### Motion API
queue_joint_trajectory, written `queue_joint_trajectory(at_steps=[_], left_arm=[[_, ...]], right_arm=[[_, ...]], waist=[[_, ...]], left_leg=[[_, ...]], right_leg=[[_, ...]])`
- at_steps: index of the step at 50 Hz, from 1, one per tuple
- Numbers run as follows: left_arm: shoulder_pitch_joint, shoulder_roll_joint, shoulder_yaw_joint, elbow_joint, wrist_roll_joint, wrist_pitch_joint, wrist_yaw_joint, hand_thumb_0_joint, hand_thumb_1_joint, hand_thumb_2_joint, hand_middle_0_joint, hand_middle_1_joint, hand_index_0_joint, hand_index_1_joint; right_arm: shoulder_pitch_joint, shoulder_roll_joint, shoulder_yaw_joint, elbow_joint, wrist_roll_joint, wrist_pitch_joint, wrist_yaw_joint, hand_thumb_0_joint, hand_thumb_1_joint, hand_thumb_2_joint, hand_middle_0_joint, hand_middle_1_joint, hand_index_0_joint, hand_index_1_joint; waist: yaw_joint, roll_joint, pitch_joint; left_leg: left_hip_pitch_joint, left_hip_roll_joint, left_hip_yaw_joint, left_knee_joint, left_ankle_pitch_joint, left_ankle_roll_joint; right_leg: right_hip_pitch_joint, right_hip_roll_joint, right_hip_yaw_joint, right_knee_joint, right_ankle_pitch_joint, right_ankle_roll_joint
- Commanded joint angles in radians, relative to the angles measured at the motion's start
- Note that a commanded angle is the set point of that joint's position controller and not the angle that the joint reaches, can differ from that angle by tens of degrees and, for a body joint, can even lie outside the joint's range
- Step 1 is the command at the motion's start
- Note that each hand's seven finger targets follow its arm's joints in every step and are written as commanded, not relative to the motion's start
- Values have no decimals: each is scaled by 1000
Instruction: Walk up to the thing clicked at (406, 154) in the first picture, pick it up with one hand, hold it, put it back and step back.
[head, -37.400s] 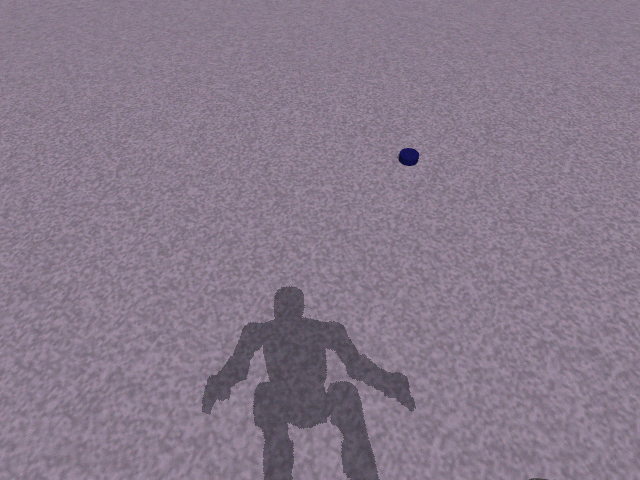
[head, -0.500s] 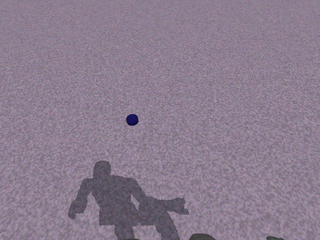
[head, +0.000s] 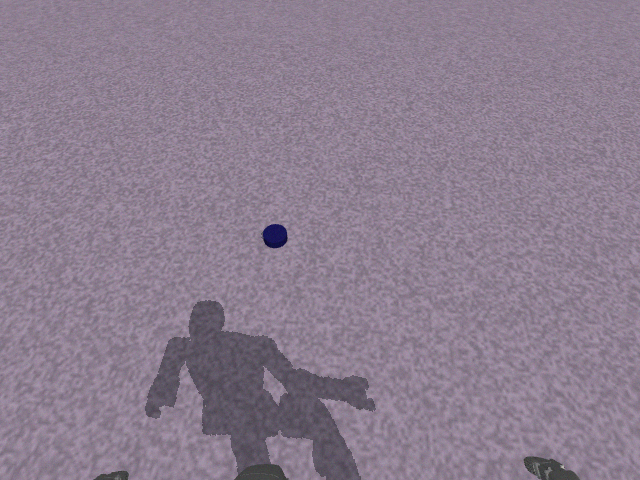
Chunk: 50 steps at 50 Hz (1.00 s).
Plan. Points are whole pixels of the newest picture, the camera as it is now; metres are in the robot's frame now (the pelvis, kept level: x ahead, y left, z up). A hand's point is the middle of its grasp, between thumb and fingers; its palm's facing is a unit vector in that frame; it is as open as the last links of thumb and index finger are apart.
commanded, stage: step back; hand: left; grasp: from above
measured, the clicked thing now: (275, 236) +1.01 +0.21 -0.75
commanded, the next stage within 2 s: stand in 0.10 s
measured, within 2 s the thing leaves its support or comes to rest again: neither
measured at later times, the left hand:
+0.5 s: hand out of the picture +0.08 +0.26 -0.14, palm faces -0.02 -0.94 -0.33, open 7.4 cm
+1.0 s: hand out of the picture +0.04 +0.26 -0.14, palm faces -0.03 -0.94 -0.34, open 7.4 cm
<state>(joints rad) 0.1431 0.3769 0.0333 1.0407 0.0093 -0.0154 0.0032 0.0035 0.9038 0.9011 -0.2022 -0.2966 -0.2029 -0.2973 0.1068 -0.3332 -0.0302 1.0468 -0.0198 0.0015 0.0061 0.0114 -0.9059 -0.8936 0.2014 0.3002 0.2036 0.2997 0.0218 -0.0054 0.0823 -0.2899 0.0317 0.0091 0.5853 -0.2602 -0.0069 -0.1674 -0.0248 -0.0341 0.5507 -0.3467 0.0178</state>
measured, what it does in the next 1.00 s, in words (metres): stands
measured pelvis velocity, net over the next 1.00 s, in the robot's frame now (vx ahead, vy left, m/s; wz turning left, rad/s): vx -0.01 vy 0.01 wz -0.01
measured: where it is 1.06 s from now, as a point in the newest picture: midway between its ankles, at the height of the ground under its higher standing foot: outside the picture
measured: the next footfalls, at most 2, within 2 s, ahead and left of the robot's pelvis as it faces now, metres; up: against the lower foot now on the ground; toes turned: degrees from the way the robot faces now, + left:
none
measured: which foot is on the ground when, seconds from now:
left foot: down 0.00-1.00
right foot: down 0.00-1.00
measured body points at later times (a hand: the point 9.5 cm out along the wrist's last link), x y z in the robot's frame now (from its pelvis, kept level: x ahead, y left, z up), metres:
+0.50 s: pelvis +0.00 +0.01 +0.02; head +0.00 +0.01 +0.47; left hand +0.08 +0.31 -0.12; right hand +0.10 -0.29 -0.11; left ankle +0.03 +0.12 -0.73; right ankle -0.03 -0.13 -0.73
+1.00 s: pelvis -0.01 +0.01 +0.02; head +0.00 +0.01 +0.47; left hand +0.05 +0.31 -0.12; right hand +0.05 -0.29 -0.12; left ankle +0.03 +0.12 -0.73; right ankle -0.03 -0.13 -0.73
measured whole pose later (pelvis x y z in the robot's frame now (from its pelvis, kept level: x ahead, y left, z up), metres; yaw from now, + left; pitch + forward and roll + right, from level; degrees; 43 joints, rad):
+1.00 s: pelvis -0.01 +0.01 +0.02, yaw +0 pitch -2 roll +0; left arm 0.15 0.35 0.01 1.15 0.02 -0.01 -0.01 0.00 0.90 0.90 -0.20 -0.30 -0.20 -0.30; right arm 0.12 -0.34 0.00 1.15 -0.01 -0.01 0.01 0.01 -0.91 -0.89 0.20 0.30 0.20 0.30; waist 0.00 0.00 0.05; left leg -0.19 0.02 0.03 0.34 -0.12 0.00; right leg -0.08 -0.04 -0.02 0.33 -0.21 0.03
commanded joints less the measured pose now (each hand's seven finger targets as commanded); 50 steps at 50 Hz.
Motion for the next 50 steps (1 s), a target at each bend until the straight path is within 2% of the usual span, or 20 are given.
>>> queue_joint_trajectory(at_steps=[1, 3, 4, 5, 8, 10, 13, 15, 18, 21, 25, 29, 30, 31, 33, 37, 39, 43, 48, 50], left_arm=[[-43, 226, 43, -43, -5, -37, 18, 0, 900, 900, -200, -300, -200, -300], [-49, 215, 39, -29, -4, -35, 20, 0, 900, 900, -200, -300, -200, -300], [-55, 214, 37, -22, -5, -33, 20, 0, 900, 900, -200, -300, -200, -300], [-53, 175, 16, -6, -11, -27, 14, 0, 900, 900, -200, -300, -200, -300], [-58, 172, 12, 5, -10, -23, 12, 0, 900, 900, -200, -300, -200, -300], [-73, 180, 13, 13, -4, -24, 12, 0, 900, 900, -200, -300, -200, -300], [-86, 181, 13, 21, -1, -23, 9, 0, 900, 900, -200, -300, -200, -300], [-97, 181, 14, 24, -2, -24, 8, 0, 900, 900, -200, -300, -200, -300], [-97, 181, 13, 35, 2, -24, 5, 0, 900, 900, -200, -300, -200, -300], [-96, 186, 14, 39, 2, -26, 4, 0, 900, 900, -200, -300, -200, -300], [-90, 180, 13, 41, 3, -24, 3, 0, 900, 900, -200, -300, -200, -300], [-88, 182, 11, 45, 3, -21, 0, 0, 900, 900, -200, -300, -200, -300], [-81, 184, 12, 46, 6, -21, 0, 0, 900, 900, -200, -300, -200, -300], [-87, 187, 12, 48, 5, -19, -1, 0, 900, 900, -200, -300, -200, -300], [-73, 181, 10, 49, 3, -20, -3, 0, 900, 900, -200, -300, -200, -300], [-56, 182, 11, 54, 6, -19, -3, 0, 900, 900, -200, -300, -200, -300], [-63, 188, 13, 49, 6, -17, -4, 0, 900, 900, -200, -300, -200, -300], [-46, 179, 9, 46, 4, -20, -5, 0, 900, 900, -200, -300, -200, -300], [-46, 186, 7, 41, 2, -22, -3, 0, 900, 900, -200, -300, -200, -300], [-49, 184, 6, 41, 0, -20, -2, 0, 900, 900, -200, -300, -200, -300]], right_arm=[[-70, -225, -41, -42, 6, -30, -11, 0, -900, -900, 200, 300, 200, 300], [-86, -225, -45, -32, 7, -29, -11, 0, -900, -900, 200, 300, 200, 300], [-99, -221, -44, -29, 9, -27, -12, 0, -900, -900, 200, 300, 200, 300], [-60, -220, -29, -23, 14, -32, -11, 0, -900, -900, 200, 300, 200, 300], [-96, -233, -29, -11, 11, -41, -11, 0, -900, -900, 200, 300, 200, 300], [-92, -222, -25, -8, 12, -41, -11, 0, -900, -900, 200, 300, 200, 300], [-120, -217, -23, -10, 15, -40, -10, 0, -900, -900, 200, 300, 200, 300], [-131, -218, -23, -5, 13, -40, -9, 0, -900, -900, 200, 300, 200, 300], [-133, -215, -22, 1, 12, -38, -8, 0, -900, -900, 200, 300, 200, 300], [-130, -213, -20, 5, 13, -43, -6, 0, -900, -900, 200, 300, 200, 300], [-126, -222, -20, 13, 13, -43, -6, 0, -900, -900, 200, 300, 200, 300], [-109, -221, -17, 24, 12, -38, -5, 0, -900, -900, 200, 300, 200, 300], [-113, -224, -19, 22, 11, -37, -4, 0, -900, -900, 200, 300, 200, 300], [-95, -220, -17, 26, 11, -35, -5, 0, -900, -900, 200, 300, 200, 300], [-93, -231, -18, 32, 11, -36, -4, 0, -900, -900, 200, 300, 200, 300], [-84, -235, -20, 32, 10, -34, -3, 0, -900, -900, 200, 300, 200, 300], [-58, -230, -17, 36, 9, -32, -4, 0, -900, -900, 200, 300, 200, 300], [-59, -230, -14, 35, 9, -35, -4, 0, -900, -900, 200, 300, 200, 300], [-48, -228, -9, 37, 11, -37, -5, 0, -900, -900, 200, 300, 200, 300], [-44, -225, -5, 41, 11, -37, -5, 0, -900, -900, 200, 300, 200, 300]], waist=[[-9, 49, -155], [-9, 29, -175], [-8, 24, -157], [-26, 13, -156], [-13, 40, -150], [-21, 14, -155], [-17, 17, -138], [-12, 24, -142], [-14, 18, -117], [-14, 10, -127], [-12, 23, -125], [-19, 18, -79], [-17, 16, -92], [-27, 9, -74], [-17, 22, -76], [-19, 20, -65], [-28, 13, -64], [-22, 13, -78], [-29, 3, -100], [-30, 10, -83]], left_leg=[[108, 93, -89, -106, 333, 58], [153, 102, -81, -102, 386, 66], [145, 102, -80, -109, 371, 65], [189, 110, -109, -158, 405, 62], [221, 121, -111, -179, 459, 55], [227, 117, -100, -194, 456, 49], [224, 110, -95, -230, 376, 39], [217, 111, -94, -240, 370, 36], [189, 105, -93, -268, 280, 31], [209, 104, -91, -275, 304, 28], [211, 106, -91, -283, 268, 27], [167, 98, -102, -318, 109, 20], [177, 100, -100, -310, 116, 26], [154, 97, -104, -324, 76, 21], [160, 102, -109, -328, 76, 23], [129, 102, -123, -337, 3, 25], [116, 102, -125, -343, 3, 26], [134, 100, -118, -325, 48, 27], [174, 100, -107, -296, 158, 30], [157, 100, -107, -299, 154, 28]], right_leg=[[56, -101, 96, -101, 364, -58], [47, -94, 80, -110, 392, -51], [45, -93, 79, -119, 384, -47], [36, -89, 86, -147, 374, -36], [56, -89, 77, -183, 362, -24], [73, -92, 78, -195, 377, -21], [70, -97, 79, -235, 332, -19], [89, -105, 80, -245, 327, -21], [91, -107, 84, -275, 274, -19], [88, -111, 85, -280, 287, -21], [81, -113, 86, -290, 251, -23], [47, -107, 89, -309, 155, -23], [50, -111, 91, -310, 170, -27], [41, -107, 89, -310, 135, -25], [39, -109, 96, -307, 136, -29], [30, -103, 92, -307, 100, -28], [31, -104, 92, -302, 105, -32], [30, -107, 95, -301, 130, -31], [27, -112, 102, -298, 182, -30], [32, -110, 96, -293, 176, -29]])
